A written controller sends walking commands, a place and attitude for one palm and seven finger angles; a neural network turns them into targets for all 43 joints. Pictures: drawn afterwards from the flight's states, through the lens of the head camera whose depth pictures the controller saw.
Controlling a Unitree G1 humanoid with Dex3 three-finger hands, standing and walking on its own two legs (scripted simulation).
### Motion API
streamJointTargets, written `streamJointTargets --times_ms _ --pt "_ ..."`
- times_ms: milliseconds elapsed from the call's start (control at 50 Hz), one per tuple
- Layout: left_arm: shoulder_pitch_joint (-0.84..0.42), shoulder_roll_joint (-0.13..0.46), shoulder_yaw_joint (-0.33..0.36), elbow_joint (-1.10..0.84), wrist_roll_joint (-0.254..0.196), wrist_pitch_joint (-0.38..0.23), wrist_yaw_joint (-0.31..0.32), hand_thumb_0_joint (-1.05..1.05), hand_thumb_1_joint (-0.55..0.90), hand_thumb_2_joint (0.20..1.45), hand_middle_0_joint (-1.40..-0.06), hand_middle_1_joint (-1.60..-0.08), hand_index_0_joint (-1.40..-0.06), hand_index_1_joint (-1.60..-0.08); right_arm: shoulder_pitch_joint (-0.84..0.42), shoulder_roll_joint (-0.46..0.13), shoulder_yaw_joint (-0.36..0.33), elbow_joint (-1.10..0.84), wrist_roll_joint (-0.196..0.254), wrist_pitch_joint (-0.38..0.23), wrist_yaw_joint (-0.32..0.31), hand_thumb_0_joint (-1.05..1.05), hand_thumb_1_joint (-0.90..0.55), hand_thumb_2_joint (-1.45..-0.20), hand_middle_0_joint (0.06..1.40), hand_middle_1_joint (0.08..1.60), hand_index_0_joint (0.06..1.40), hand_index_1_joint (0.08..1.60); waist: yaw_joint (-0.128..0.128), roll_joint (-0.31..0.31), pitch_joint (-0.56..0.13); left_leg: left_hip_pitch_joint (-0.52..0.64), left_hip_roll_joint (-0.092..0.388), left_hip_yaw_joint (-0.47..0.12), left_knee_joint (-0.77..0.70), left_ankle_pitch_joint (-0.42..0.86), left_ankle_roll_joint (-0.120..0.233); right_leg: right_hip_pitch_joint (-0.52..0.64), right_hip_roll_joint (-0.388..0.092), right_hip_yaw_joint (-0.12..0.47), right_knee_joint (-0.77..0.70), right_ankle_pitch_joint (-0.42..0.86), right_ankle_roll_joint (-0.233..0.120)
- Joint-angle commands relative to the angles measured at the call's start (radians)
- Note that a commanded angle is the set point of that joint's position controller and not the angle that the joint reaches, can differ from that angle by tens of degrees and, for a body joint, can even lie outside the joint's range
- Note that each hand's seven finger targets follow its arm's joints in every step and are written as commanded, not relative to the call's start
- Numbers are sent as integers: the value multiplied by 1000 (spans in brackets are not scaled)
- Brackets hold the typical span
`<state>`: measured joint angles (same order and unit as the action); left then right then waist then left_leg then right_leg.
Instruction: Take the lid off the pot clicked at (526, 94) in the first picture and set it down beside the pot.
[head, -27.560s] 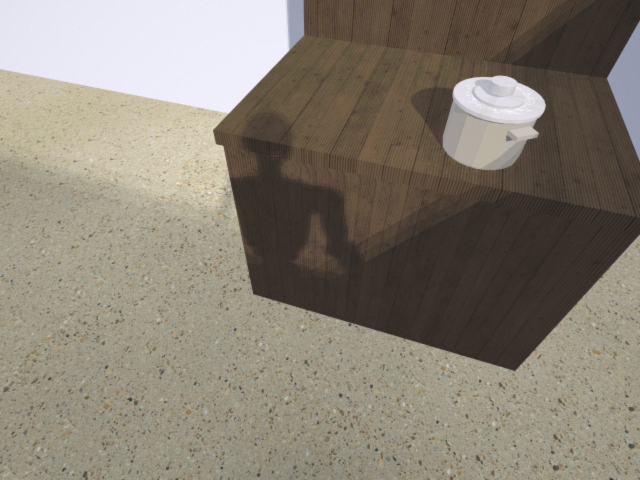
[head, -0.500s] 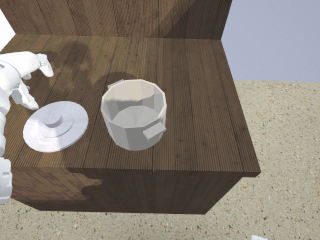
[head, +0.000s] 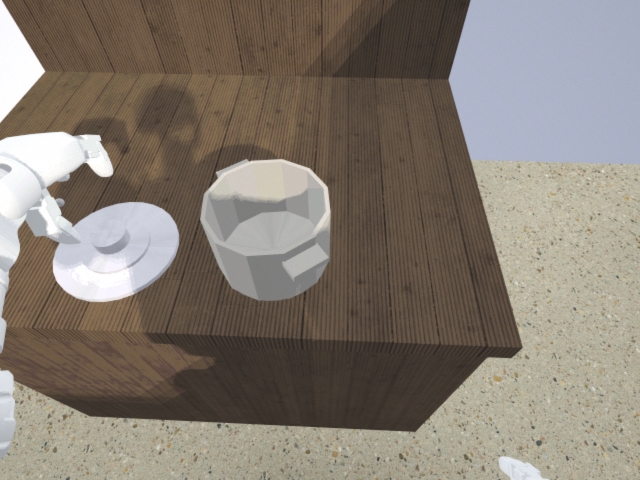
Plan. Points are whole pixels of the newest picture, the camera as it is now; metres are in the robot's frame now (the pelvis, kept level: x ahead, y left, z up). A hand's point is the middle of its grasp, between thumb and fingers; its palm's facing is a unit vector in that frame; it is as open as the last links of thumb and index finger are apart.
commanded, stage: draw the hand back to the body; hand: left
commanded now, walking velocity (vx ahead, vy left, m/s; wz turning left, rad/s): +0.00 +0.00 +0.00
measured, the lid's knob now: (110, 236) +0.45 +0.33 +0.01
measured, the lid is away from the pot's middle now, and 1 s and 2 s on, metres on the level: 0.24 0.24 0.24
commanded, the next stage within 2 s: step back with the hand held close in 1.86 s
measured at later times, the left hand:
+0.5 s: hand (79, 191) +0.38 +0.26 +0.18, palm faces +0.45 -0.85 -0.28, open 10.4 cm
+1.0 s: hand (72, 262) +0.29 +0.23 +0.18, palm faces +0.48 -0.83 -0.28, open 8.0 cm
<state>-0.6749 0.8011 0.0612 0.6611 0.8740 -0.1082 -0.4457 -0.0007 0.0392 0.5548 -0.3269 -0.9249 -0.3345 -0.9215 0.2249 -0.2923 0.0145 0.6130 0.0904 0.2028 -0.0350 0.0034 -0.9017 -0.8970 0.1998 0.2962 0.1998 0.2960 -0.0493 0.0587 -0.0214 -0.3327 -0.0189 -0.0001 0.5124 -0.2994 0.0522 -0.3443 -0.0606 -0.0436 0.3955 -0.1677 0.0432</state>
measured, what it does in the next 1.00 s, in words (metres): stands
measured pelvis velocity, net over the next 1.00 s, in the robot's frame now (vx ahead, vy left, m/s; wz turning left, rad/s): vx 0.01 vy -0.05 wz -0.01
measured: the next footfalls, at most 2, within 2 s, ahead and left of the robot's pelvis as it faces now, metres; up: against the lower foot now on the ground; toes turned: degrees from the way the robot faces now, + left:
none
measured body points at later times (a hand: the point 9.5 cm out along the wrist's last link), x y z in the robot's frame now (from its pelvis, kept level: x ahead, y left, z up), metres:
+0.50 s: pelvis +0.02 -0.02 +0.00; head +0.04 -0.03 +0.45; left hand +0.35 +0.30 +0.19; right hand +0.16 -0.27 -0.10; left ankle -0.03 +0.08 -0.74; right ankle +0.01 -0.17 -0.74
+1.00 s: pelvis +0.01 -0.05 +0.00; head +0.00 -0.07 +0.45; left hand +0.26 +0.27 +0.20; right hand +0.19 -0.27 -0.09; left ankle -0.03 +0.08 -0.74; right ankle +0.01 -0.17 -0.74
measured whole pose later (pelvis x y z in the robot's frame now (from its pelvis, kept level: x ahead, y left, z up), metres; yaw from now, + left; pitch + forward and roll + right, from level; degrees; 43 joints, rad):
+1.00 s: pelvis +0.01 -0.05 +0.00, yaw -1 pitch -3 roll -1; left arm 0.02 0.37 0.36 -0.05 -0.08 -0.06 0.12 0.01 0.71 0.83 -0.23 -0.44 -0.24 -0.43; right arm 0.15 -0.24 0.03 0.66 0.04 -0.09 -0.07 0.01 -0.90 -0.90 0.20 0.30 0.20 0.30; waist 0.04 0.07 0.03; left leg -0.08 0.04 0.00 0.44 -0.30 -0.02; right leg -0.14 -0.01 -0.05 0.41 -0.21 0.00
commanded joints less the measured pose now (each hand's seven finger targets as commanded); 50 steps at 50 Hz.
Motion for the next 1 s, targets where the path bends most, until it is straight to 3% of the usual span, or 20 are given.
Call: streamJointTargets --times_ms 0,20,60,80,100,120,140,180,220,240,300,340,440,500,580,620,680,780,820,980 --pt "-364 372 149 -222 -20 17 32 0 33 553 -316 -921 -316 -921 -47 -148 -44 -129 -2 -40 -8 0 -900 -900 200 300 200 300 15 14 -367 161 4 -35 -42 427 22 175 57 -40 17 244 -84" --pt "-377 401 167 -264 -22 15 39 0 33 553 -316 -921 -316 -921 -60 -152 -45 -135 -6 -40 -9 0 -900 -900 200 300 200 300 15 58 -378 168 3 -33 -43 436 20 183 51 -37 18 242 -88" --pt "-362 329 119 -305 -20 18 34 0 33 553 -316 -921 -316 -921 -70 -133 -42 -141 -7 -43 -10 0 -900 -900 200 300 200 300 11 78 -378 202 8 -46 -41 495 17 157 57 -45 11 237 -84" --pt "-370 -71 156 -350 -658 -24 209 0 33 553 -316 -921 -316 -921 72 -52 -31 -188 5 -108 -31 0 -900 -900 200 300 200 300 -34 30 -275 337 76 -30 -63 373 -19 98 46 -59 12 121 -103" --pt "-205 -54 157 -290 -708 -15 299 0 33 553 -316 -921 -316 -921 21 -86 -19 -163 -1 -139 -42 0 -900 -900 200 300 200 300 -1 -15 -233 338 104 -67 -94 262 -18 84 43 -44 3 49 -100" --pt "-159 -16 234 -269 -793 -17 363 0 33 553 -316 -921 -316 -921 -5 -105 -15 -150 -5 -165 -54 0 -900 -900 200 300 200 300 10 -91 -213 288 104 -57 -123 156 -15 123 34 -32 -14 38 -98" --pt "-176 10 266 -307 -836 -18 411 0 33 553 -316 -921 -316 -921 -22 -114 -10 -139 -10 -183 -64 0 -900 -900 200 300 200 300 19 -82 -230 249 86 -29 -123 170 -12 172 31 -21 -15 71 -93" --pt "-276 35 303 -434 -858 -36 480 0 33 553 -316 -921 -316 -921 -28 -109 -6 -111 -23 -224 -74 0 -900 -900 200 300 200 300 22 23 -265 255 81 -16 -115 293 -25 222 22 -21 -5 154 -94" --pt "-269 98 380 -493 -861 -45 531 0 77 570 -310 -890 -310 -890 -23 -114 -8 -77 -39 -259 -75 0 -900 -900 200 300 200 300 30 112 -255 275 84 -15 -104 371 -37 237 21 -19 4 193 -95" --pt "-250 85 395 -572 -862 -57 545 0 98 579 -308 -874 -308 -874 -28 -97 -6 -89 -43 -278 -71 0 -900 -900 200 300 200 300 46 193 -307 303 79 -16 -107 456 -44 269 23 -19 7 234 -95" --pt "31 -42 377 -555 -897 -37 557 0 163 605 -299 -828 -299 -828 -33 -86 -16 -81 -49 -306 -54 0 -900 -900 200 300 200 300 61 90 -250 277 94 -6 -83 586 -45 301 24 -34 22 325 -88" --pt "33 -63 365 -598 -907 -35 558 0 207 622 -293 -797 -293 -797 -46 -93 -21 -81 -50 -310 -48 0 -900 -900 200 300 200 300 53 27 -226 256 88 8 -99 551 -36 305 30 -32 15 337 -81" --pt "93 -54 397 -747 -915 -37 568 0 315 666 -278 -719 -278 -719 -69 -88 -24 -79 -52 -332 -43 0 -900 -900 200 300 200 300 59 87 -263 288 75 10 -93 567 -33 328 31 -29 14 358 -79" --pt "221 -110 382 -746 -926 -22 567 0 380 692 -270 -673 -270 -673 -74 -88 -33 -72 -50 -334 -38 0 -900 -900 200 300 200 300 61 16 -234 285 78 19 -78 572 -26 325 27 -36 11 397 -76" --pt "232 -123 373 -776 -932 -15 572 0 467 726 -258 -610 -258 -610 -97 -88 -33 -67 -45 -328 -42 0 -900 -900 200 300 200 300 55 1 -207 272 64 27 -94 468 -21 316 28 -35 3 364 -74" --pt "245 -94 398 -812 -935 -19 578 0 510 744 -252 -579 -252 -579 -111 -89 -33 -63 -46 -329 -44 0 -900 -900 200 300 200 300 56 13 -195 272 62 25 -97 434 -21 317 25 -33 7 345 -74" --pt "286 -131 381 -879 -936 -24 578 0 575 770 -244 -533 -244 -533 -128 -74 -28 -76 -46 -338 -42 0 -900 -900 200 300 200 300 67 45 -221 292 56 29 -99 438 -20 323 27 -31 3 345 -75" --pt "394 -165 385 -852 -947 -14 576 0 683 813 -229 -455 -229 -455 -150 -70 -27 -81 -47 -334 -44 0 -900 -900 200 300 200 300 71 -20 -157 261 55 33 -111 359 -18 299 30 -31 -5 296 -71" --pt "379 -133 404 -913 -950 -22 579 0 727 831 -223 -424 -223 -424 -161 -71 -25 -81 -47 -340 -43 0 -900 -900 200 300 200 300 67 16 -140 262 55 30 -110 321 -20 290 25 -23 -10 269 -72" --pt "491 -196 384 -976 -955 -26 577 0 900 900 -200 -300 -200 -300 -192 -53 -18 -100 -51 -356 -44 0 -900 -900 200 300 200 300 79 15 -123 259 52 32 -122 257 -21 268 29 -20 -28 188 -72"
